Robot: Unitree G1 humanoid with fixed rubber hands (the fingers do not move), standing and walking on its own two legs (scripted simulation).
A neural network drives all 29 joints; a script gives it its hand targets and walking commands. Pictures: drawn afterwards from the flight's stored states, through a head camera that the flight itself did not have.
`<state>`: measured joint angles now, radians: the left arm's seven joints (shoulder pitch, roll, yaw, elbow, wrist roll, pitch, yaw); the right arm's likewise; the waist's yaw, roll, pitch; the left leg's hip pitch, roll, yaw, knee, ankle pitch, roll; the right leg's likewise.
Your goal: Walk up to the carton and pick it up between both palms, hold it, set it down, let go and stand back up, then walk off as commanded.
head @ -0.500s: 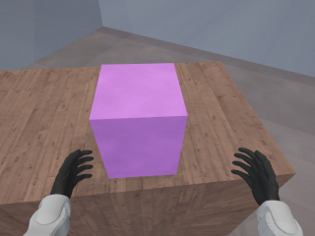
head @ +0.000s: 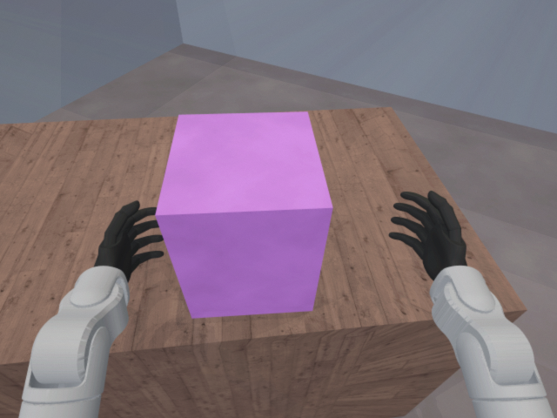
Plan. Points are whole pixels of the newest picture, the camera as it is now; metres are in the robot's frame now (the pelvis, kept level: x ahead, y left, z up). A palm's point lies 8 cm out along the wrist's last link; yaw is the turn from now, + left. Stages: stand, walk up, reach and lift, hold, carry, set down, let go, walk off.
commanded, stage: reach and lift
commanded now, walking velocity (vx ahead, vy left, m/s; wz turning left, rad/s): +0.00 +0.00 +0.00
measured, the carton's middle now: (248, 217) +0.42 +0.08 +0.07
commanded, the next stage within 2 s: none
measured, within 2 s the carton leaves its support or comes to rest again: neither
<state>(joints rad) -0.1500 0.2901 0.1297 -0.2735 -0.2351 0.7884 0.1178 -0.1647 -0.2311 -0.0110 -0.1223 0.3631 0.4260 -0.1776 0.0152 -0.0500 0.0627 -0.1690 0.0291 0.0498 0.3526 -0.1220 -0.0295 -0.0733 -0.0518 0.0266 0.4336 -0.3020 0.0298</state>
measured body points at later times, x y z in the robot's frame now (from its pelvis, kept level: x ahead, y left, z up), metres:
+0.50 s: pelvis +0.00 +0.00 +0.00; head +0.00 +0.01 +0.45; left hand +0.37 +0.22 +0.18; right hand +0.39 -0.18 +0.18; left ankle +0.04 +0.14 -0.74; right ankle -0.04 -0.14 -0.74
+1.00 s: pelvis +0.00 +0.00 +0.00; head +0.02 +0.01 +0.45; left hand +0.43 +0.22 +0.21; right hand +0.45 -0.16 +0.23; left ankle +0.04 +0.14 -0.74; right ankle -0.04 -0.14 -0.74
